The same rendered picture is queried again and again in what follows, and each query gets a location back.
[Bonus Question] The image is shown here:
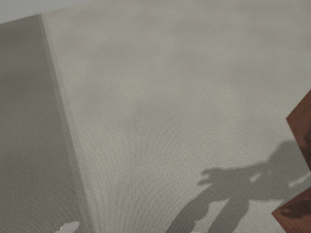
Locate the left robot hand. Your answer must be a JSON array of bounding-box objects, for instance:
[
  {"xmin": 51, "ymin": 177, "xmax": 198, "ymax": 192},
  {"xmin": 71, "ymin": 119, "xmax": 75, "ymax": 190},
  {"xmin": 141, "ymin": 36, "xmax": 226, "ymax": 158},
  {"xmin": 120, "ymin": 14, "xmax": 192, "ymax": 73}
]
[{"xmin": 55, "ymin": 221, "xmax": 80, "ymax": 233}]

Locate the cupboard door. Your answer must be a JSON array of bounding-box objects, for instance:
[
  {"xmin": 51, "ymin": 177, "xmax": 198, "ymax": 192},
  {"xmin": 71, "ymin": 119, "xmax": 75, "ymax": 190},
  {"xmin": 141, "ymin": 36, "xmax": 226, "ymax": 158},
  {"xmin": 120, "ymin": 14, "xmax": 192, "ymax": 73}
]
[{"xmin": 286, "ymin": 89, "xmax": 311, "ymax": 172}]

